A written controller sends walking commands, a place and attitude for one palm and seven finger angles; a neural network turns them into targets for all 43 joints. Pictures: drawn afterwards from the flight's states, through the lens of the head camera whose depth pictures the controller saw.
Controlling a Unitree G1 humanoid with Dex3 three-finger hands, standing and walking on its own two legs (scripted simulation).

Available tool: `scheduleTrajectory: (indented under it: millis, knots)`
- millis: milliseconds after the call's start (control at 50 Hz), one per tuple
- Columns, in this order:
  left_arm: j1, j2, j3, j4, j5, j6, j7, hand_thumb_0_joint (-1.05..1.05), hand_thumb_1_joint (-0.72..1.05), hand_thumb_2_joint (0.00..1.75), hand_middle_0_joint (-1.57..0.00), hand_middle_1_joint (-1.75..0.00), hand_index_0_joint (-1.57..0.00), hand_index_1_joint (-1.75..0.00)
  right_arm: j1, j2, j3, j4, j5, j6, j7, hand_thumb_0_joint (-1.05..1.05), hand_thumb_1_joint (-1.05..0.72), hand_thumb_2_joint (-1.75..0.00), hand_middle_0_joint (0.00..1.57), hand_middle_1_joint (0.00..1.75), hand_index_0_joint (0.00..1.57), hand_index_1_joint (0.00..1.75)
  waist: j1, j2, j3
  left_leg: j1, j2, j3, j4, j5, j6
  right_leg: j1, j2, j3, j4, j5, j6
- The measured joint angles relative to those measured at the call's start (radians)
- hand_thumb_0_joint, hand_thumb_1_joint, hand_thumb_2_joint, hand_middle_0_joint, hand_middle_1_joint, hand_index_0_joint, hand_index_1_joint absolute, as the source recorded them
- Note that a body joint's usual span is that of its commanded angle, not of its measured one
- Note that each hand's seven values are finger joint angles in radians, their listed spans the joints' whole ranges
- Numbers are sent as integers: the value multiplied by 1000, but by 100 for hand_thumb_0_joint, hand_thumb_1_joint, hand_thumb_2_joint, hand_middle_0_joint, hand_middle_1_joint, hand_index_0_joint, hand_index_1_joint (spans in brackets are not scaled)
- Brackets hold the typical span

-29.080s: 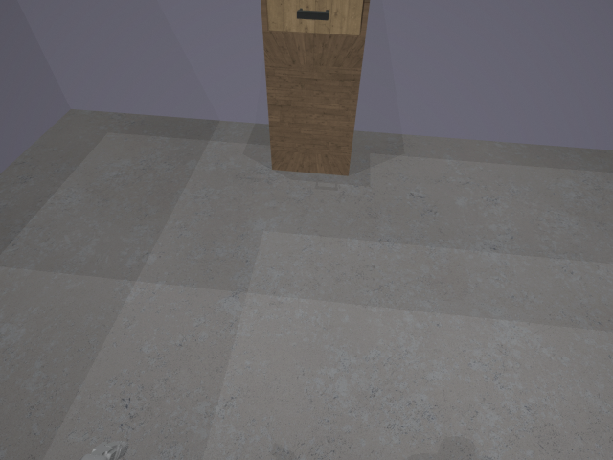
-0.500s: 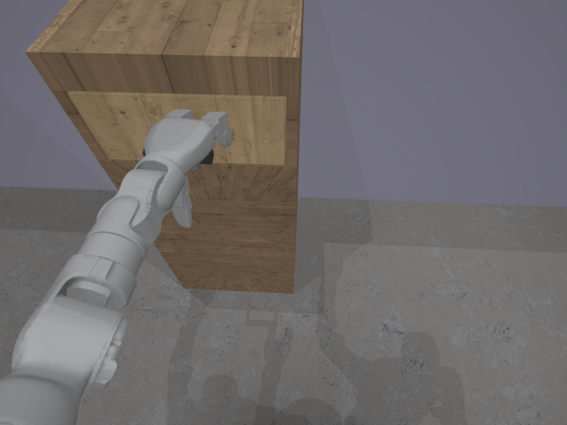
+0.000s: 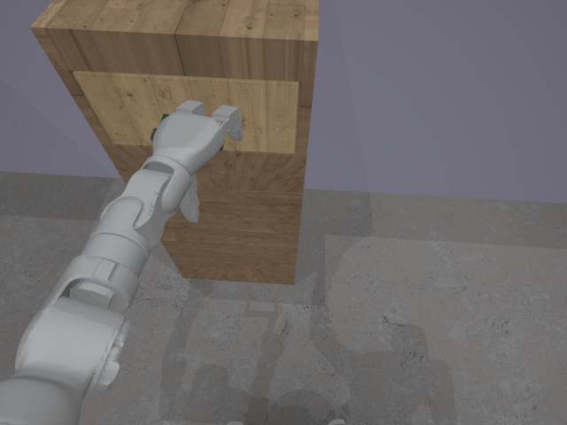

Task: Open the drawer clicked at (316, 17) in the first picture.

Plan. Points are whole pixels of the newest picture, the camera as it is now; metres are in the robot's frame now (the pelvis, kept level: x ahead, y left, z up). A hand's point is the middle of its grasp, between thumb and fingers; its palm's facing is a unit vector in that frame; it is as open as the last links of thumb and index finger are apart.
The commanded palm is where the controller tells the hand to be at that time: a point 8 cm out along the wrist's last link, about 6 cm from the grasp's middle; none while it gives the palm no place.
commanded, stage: lower the fingers behind the handle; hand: left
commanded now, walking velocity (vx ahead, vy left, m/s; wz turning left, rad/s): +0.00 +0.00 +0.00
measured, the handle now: (191, 130) +0.58 +0.15 +0.04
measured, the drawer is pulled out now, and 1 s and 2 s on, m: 0.00 0.00 0.00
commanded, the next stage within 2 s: lift the fingers back up to retry in 1.18 s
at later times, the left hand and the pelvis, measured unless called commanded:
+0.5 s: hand (180, 166) +0.48 +0.15 +0.06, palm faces -0.05 -0.07 -1.00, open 13.9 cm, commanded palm +0.47 +0.16 +0.09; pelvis -0.01 +0.00 -0.01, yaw -1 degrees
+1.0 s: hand (182, 158) +0.50 +0.15 +0.06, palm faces -0.07 +0.01 -1.00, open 13.7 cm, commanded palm +0.47 +0.16 +0.07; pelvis -0.03 -0.01 -0.02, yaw -2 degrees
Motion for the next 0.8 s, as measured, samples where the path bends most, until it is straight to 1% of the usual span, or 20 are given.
scheduleTrajectory:
  millis: [40, 60, 100, 120, 140, 180, 220, 240, 280, 320, 360, 420, 460, 500, 540, 580, 620, 660, 720, 800]
  knots:
    - [-35, -6, 41, 37, 28, 35, 100, 0, -49, 30, -32, -120, -33, -120, -13, 1, 0, 4, -9, -6, 15, 0, -91, -90, 21, 30, 21, 30, -5, 4, -12, -44, 1, 6, 29, -7, 1, -47, 1, 5, 30, -6, 1]
    - [-55, -7, 57, 69, 41, 75, 146, 0, -49, 30, -32, -120, -33, -120, -19, 2, 2, 8, -12, -6, 23, 0, -91, -90, 20, 30, 21, 30, -6, 7, -18, -64, 2, 9, 41, -10, 2, -68, 2, 8, 42, -8, 3]
    - [-96, -1, 69, 148, 66, 185, 210, 0, -49, 30, -32, -120, -32, -120, -25, 7, 8, 14, -15, 1, 41, 0, -91, -90, 20, 30, 20, 30, -8, 14, -30, -95, 5, 15, 55, -12, 3, -101, 5, 14, 57, -7, 5]
    - [-114, 3, 64, 191, 77, 245, 223, 0, -49, 30, -31, -120, -32, -120, -25, 9, 10, 17, -13, 7, 49, 0, -91, -90, 20, 30, 20, 30, -8, 19, -33, -104, 6, 18, 57, -11, 3, -112, 7, 16, 59, -5, 6]
    - [-129, 7, 54, 233, 83, 303, 221, 0, -49, 30, -31, -120, -32, -120, -23, 12, 12, 19, -9, 14, 56, 0, -91, -90, 20, 30, 20, 30, -8, 24, -35, -109, 8, 19, 56, -10, 3, -117, 8, 18, 57, -2, 6]
    - [-143, 10, 24, 293, 69, 392, 177, 0, -48, 30, -31, -120, -32, -120, -13, 19, 14, 23, 0, 32, 63, 0, -91, -90, 20, 30, 21, 30, -8, 33, -33, -104, 10, 20, 45, -3, 4, -112, 10, 19, 44, 5, 6]
    - [-133, 10, 7, 289, 24, 430, 117, 0, -48, 30, -31, -120, -30, -119, 4, 26, 16, 26, 6, 49, 56, 0, -91, -90, 21, 30, 21, 30, -10, 37, -24, -80, 10, 18, 24, 5, 5, -87, 10, 18, 23, 13, 6]
    - [-129, 14, 0, 268, -1, 435, 79, 0, -48, 30, -31, -120, -28, -119, 15, 30, 18, 28, 6, 54, 47, 0, -91, -90, 21, 30, 21, 30, -13, 36, -19, -65, 9, 15, 14, 8, 5, -70, 9, 15, 12, 16, 6]
    - [-126, 26, -9, 235, -40, 383, -7, 0, -48, 30, -32, -120, -25, -119, 38, 35, 22, 34, 6, 53, 26, 0, -91, -90, 21, 30, 21, 30, -19, 30, -16, -37, 7, 7, -2, 13, 5, -38, 6, 7, -6, 18, 4]
    - [-124, 34, -25, 228, -42, 308, -68, 0, -49, 30, -32, -120, -25, -119, 57, 32, 27, 39, 5, 51, 10, 0, -91, -90, 21, 30, 21, 30, -27, 21, -21, -20, 6, 1, -7, 12, 3, -18, 6, 2, -12, 16, 2]
    - [-116, 40, -32, 218, -21, 242, -91, 0, -49, 30, -31, -120, -26, -119, 70, 25, 26, 38, 5, 48, 3, 0, -91, -90, 21, 30, 21, 30, -32, 14, -27, -16, 9, 0, 1, 5, 1, -13, 9, 0, -8, 11, 0]
    - [-89, 49, 2, 190, -4, 149, -69, 0, -49, 30, -30, -122, -28, -119, 82, 10, 16, 25, 2, 42, 3, 0, -91, -90, 21, 30, 21, 30, -29, 7, -33, -36, 13, 4, 30, -10, 0, -34, 14, 4, 18, 1, -2]
    - [-71, 52, 30, 173, -2, 109, -28, 0, -49, 30, -29, -123, -29, -119, 87, 1, 6, 16, 1, 35, 9, 0, -91, -90, 21, 30, 21, 30, -22, 6, -34, -57, 15, 8, 50, -18, 0, -57, 16, 7, 39, -6, -2]
    - [-57, 47, 42, 157, 6, 88, 23, 0, -49, 30, -28, -124, -30, -119, 88, -5, -3, 12, -1, 27, 19, 0, -91, -90, 21, 30, 21, 30, -11, 5, -37, -83, 16, 10, 70, -23, 1, -84, 16, 8, 59, -11, -2]
    - [-55, 34, 38, 152, 29, 92, 81, 0, -49, 30, -27, -124, -31, -120, 84, -7, -9, 14, -2, 20, 31, 0, -91, -90, 21, 30, 21, 30, -2, 4, -41, -111, 15, 9, 87, -26, 1, -111, 16, 7, 76, -14, -1]
    - [-66, 19, 27, 163, 57, 115, 134, 0, -49, 30, -27, -126, -31, -120, 74, -6, -10, 19, -2, 15, 41, 0, -91, -90, 21, 30, 21, 30, 1, 4, -46, -138, 14, 6, 102, -27, 1, -137, 15, 4, 91, -16, -1]
    - [-89, 4, 24, 187, 68, 150, 179, 0, -49, 30, -27, -127, -32, -122, 60, -2, -7, 23, -1, 13, 47, 0, -91, -90, 20, 30, 21, 30, -2, 4, -46, -159, 13, 2, 112, -25, 0, -156, 14, 0, 101, -16, -2]
    - [-121, -7, 20, 222, 71, 197, 205, 0, -49, 30, -28, -126, -33, -125, 44, 4, 1, 23, 0, 13, 50, 0, -91, -90, 21, 30, 21, 30, -11, 4, -45, -173, 12, -2, 115, -20, -1, -170, 13, -4, 104, -12, -2]
    - [-176, -8, 16, 288, 79, 272, 208, 0, -49, 30, -29, -124, -34, -131, 24, 15, 16, 19, 3, 17, 48, 0, -91, -90, 21, 30, 21, 30, -33, 4, -44, -184, 14, -3, 111, -10, -3, -181, 15, -5, 100, -2, -3]
    - [-229, 6, 12, 356, 69, 337, 157, 0, -49, 30, -31, -122, -36, -136, 23, 23, 35, 3, 7, 27, 39, 0, -91, -90, 21, 30, 21, 30, -60, 9, -42, -181, 19, 1, 100, 0, -4, -180, 19, -1, 89, 11, -4]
